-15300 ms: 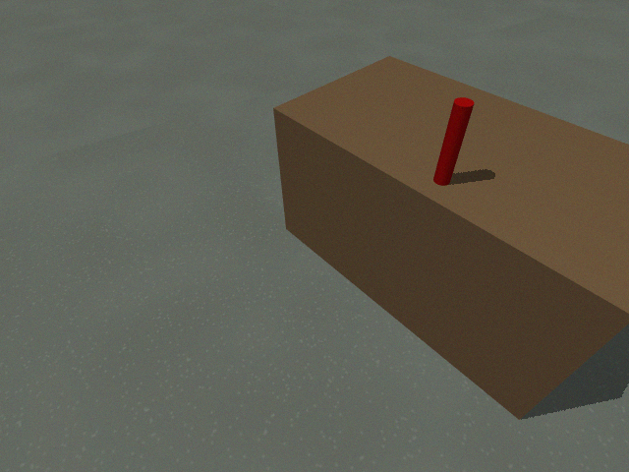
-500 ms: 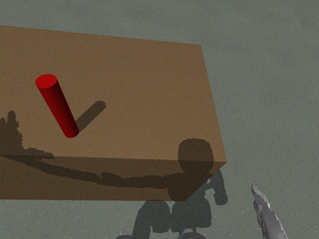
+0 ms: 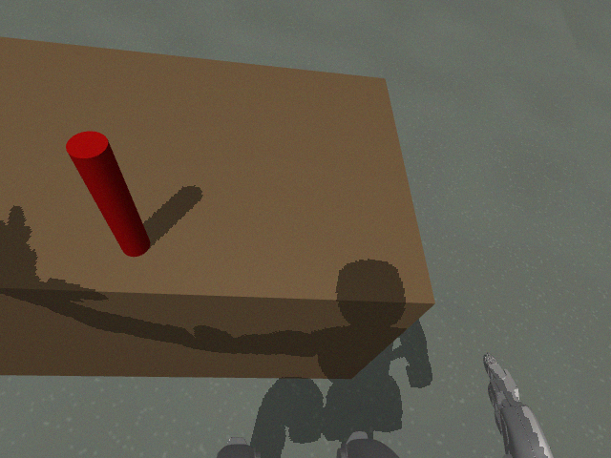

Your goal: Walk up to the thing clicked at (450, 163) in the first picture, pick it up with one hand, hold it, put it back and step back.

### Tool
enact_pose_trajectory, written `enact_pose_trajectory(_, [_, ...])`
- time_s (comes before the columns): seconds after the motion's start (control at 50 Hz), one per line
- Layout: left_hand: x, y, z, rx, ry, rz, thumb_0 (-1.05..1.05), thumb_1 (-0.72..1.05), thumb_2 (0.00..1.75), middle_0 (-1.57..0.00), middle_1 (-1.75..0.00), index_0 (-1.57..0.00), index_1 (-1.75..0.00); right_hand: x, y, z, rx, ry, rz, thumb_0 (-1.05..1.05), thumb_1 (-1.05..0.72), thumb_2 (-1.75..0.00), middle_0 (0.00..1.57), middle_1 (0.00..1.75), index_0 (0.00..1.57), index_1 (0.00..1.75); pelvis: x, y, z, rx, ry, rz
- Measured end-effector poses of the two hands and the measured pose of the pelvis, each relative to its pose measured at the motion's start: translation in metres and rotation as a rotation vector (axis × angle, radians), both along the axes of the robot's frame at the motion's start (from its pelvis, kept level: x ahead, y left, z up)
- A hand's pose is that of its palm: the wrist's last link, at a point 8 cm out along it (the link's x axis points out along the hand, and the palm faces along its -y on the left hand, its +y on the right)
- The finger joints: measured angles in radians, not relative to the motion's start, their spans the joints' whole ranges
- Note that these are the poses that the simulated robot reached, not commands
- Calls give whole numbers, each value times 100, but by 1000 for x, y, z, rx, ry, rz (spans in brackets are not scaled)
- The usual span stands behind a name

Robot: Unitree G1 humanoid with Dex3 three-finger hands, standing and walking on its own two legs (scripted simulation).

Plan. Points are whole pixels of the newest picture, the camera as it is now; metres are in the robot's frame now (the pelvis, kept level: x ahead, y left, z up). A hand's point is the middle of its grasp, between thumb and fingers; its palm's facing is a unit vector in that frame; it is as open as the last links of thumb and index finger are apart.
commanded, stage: go down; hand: left
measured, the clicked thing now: (116, 204) +0.47 +0.27 +0.01
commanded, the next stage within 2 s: none
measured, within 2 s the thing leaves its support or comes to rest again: neither
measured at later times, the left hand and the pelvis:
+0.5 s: hand out of the picture +0.34 +0.45 +0.09, palm faces +0.41 -0.91 +0.03, open 17.7 cm; pelvis +0.00 -0.01 +0.00, yaw +1 degrees
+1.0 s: hand out of the picture +0.35 +0.45 +0.09, palm faces +0.40 -0.92 +0.04, open 17.7 cm; pelvis +0.00 +0.00 +0.00, yaw +0 degrees
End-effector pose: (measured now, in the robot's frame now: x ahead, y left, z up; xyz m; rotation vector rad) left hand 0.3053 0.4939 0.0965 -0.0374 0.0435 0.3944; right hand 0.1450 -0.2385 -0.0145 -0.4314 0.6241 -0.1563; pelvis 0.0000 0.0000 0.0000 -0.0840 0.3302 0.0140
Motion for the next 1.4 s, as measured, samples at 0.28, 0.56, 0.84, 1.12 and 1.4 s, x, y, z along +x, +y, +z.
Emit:
enact_pose_trajectory(0.28, [-7,-7,5,-3,-9,12,-2,-61,8,-5,-3,-4,-5,3,-5,-2,14,-1,1,-1,51,-6,6,5,6,5,2,-5,2,11,-8,1])
enact_pose_trajectory(0.56, [-4,-5,-6,-4,-11,17,-2,-61,6,-5,-3,-5,-5,6,-13,-1,-17,6,11,-1,51,-5,6,5,6,5,-1,-10,-3,10,10,11])
enact_pose_trajectory(0.84, [5,-3,-2,2,5,-2,-2,-61,5,-6,-3,-6,-4,-2,-6,5,-13,-6,-14,-1,50,-6,6,5,6,5,0,-1,-1,2,6,-1])
enact_pose_trajectory(1.12, [3,0,-12,-9,-9,19,-2,-61,4,-6,-3,-6,-4,1,-6,3,-27,8,1,-1,51,-5,6,5,6,5,-3,1,-3,2,9,1])
enact_pose_trajectory(1.4, [23,-2,-14,-2,-14,17,-2,-61,4,-6,-3,-6,-4,-4,-10,0,-38,32,-13,-1,50,-6,6,5,6,5,-5,-1,-6,-3,31,-2])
